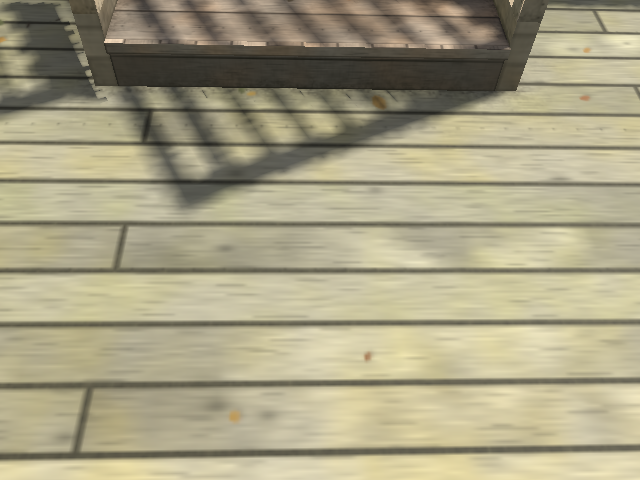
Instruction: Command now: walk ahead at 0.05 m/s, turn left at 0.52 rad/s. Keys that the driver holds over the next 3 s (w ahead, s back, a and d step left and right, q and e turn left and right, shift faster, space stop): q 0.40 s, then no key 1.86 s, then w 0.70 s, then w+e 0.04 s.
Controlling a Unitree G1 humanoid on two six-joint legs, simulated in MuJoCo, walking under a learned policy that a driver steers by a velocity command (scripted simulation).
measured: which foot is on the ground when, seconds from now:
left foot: down 0.00-0.42, up 0.44-0.74, down 0.76-1.00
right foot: up 0.00-0.40, down 0.42-1.00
